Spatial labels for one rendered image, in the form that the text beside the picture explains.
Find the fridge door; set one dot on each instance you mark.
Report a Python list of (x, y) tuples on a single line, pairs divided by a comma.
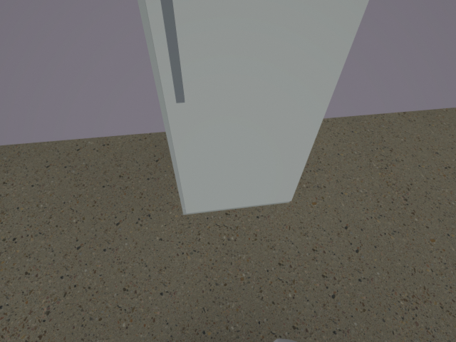
[(258, 76)]

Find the handle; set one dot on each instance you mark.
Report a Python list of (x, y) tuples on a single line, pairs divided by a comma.
[(171, 35)]

